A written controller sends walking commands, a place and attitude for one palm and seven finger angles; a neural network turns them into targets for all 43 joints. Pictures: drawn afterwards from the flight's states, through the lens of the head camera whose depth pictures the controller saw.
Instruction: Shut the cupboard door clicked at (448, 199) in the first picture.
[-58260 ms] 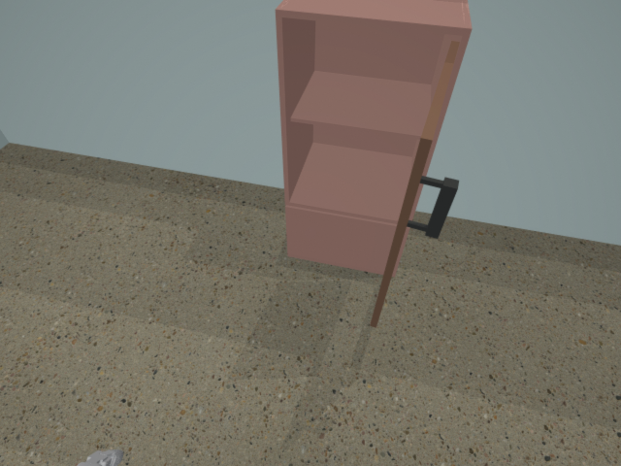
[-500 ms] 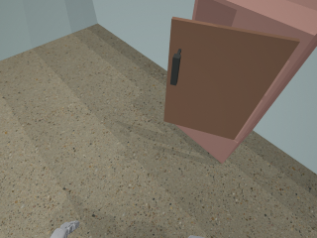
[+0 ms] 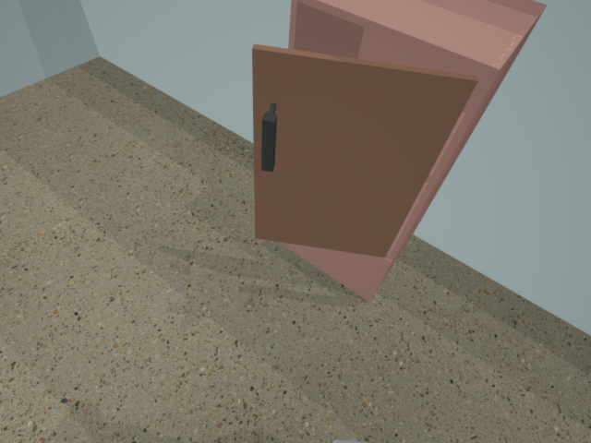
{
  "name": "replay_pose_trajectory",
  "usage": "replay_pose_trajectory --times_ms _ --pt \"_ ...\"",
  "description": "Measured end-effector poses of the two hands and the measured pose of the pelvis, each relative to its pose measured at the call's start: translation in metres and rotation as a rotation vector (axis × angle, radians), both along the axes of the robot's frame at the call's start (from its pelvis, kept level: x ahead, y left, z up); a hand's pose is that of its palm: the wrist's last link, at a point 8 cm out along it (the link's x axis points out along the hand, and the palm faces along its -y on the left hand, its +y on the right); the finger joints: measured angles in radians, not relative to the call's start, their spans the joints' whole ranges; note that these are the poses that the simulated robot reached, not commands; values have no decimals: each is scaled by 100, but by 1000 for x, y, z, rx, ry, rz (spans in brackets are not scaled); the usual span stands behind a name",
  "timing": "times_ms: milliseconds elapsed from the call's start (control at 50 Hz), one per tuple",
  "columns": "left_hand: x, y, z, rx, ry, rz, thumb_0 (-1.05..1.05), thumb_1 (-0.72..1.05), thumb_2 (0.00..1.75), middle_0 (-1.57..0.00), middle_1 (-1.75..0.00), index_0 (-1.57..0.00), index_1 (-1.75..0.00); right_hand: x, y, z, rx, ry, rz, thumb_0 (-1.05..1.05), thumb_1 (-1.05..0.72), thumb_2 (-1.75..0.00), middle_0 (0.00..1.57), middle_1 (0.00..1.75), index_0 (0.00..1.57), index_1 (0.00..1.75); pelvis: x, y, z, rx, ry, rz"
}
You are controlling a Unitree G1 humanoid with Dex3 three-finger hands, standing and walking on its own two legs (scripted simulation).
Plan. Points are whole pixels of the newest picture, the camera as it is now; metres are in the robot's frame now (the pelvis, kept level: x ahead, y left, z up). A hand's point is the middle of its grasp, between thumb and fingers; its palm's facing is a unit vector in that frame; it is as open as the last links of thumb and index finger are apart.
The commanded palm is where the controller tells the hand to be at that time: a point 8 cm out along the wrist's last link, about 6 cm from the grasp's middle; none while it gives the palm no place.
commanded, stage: take the last steps up to it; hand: left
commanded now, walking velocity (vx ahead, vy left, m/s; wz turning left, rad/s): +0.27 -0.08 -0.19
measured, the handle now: (270, 137) +0.68 +0.09 -0.02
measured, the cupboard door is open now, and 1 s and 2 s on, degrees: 29 29 29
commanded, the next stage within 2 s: come to a stop and stand still in 0.56 s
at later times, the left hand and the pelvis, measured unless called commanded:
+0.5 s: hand out of the picture +0.10 +0.14 -0.19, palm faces -0.02 -0.99 -0.14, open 7.4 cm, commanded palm none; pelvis +0.10 -0.03 +0.00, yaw -3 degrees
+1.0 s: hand (237, 351) +0.28 +0.11 -0.17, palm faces -0.05 -0.97 -0.22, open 7.3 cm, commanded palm none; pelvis +0.20 -0.07 +0.00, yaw -4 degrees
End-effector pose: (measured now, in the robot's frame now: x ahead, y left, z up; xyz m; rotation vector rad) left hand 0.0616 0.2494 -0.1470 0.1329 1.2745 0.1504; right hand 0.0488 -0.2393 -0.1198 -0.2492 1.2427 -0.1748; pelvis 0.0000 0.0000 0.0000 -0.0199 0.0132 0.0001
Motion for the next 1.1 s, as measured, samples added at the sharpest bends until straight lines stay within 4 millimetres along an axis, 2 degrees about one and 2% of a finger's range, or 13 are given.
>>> replay_pose_trajectory --times_ms 120,220,260,320,400,480,540,600,680,740,800,960,1100 --pt "21 -11 12 1 -2 -63 0 91 89 -20 -29 -20 -30 -25 -4 -4 36 55 -67 1 -90 -89 20 30 20 30 10 -8 6 -11 0 -39" --pt "47 -31 10 23 -47 -108 0 91 89 -20 -29 -20 -30 -46 -28 -23 59 109 -143 1 -90 -89 21 30 20 30 26 -27 -6 12 -6 -63" --pt "50 -38 12 27 -58 -94 0 91 89 -20 -29 -20 -30 -46 -36 -26 57 146 -149 1 -90 -89 20 30 20 30 33 -30 -6 0 -16 -54" --pt "45 -47 14 25 -35 -73 0 91 89 -20 -29 -20 -30 -31 -45 -20 49 150 -149 1 -91 -89 20 30 20 30 46 -33 0 5 -21 -58" --pt "35 -54 9 1 51 -67 0 90 89 -20 -30 -20 -30 10 -49 -10 43 84 -140 1 -91 -89 20 30 20 30 67 -34 4 12 -18 -60" --pt "34 -55 -4 -33 130 -45 0 90 89 -21 -30 -20 -30 56 -42 -8 34 25 -110 1 -91 -89 20 30 20 30 92 -31 -1 1 -25 -57" --pt "42 -52 -21 -51 174 -37 0 90 89 -21 -30 -20 -30 83 -34 -15 18 -19 -94 1 -91 -89 20 30 20 30 112 -25 -13 -4 -30 -73" --pt "64 -51 -22 -45 184 -66 0 91 89 -20 -30 -20 -30 93 -27 -14 25 -24 -111 0 -91 -89 20 30 20 30 125 -27 -12 13 -34 -96" --pt "111 -57 -7 -37 112 -81 0 91 89 -20 -29 -20 -30 91 -20 -12 58 35 -128 0 -91 -89 20 30 20 30 141 -34 -1 13 -28 -91" --pt "146 -64 3 -13 39 -85 1 92 89 -20 -29 -20 -30 89 -22 -16 87 100 -136 0 -91 -89 20 30 20 30 154 -42 3 9 -26 -79" --pt "172 -72 3 19 -19 -87 0 92 89 -20 -29 -20 -30 93 -30 -27 118 143 -153 1 -91 -89 20 30 20 30 169 -56 -4 45 -29 -78" --pt "209 -94 12 39 0 -99 0 92 89 -20 -30 -20 -30 128 -49 -29 133 148 -186 1 -91 -89 20 30 20 30 198 -70 1 32 -14 -71" --pt "218 -83 7 32 -15 -64 0 92 89 -21 -30 -20 -30 159 -64 -19 49 120 -152 1 -91 -89 20 30 20 30 198 -58 1 29 -26 -59"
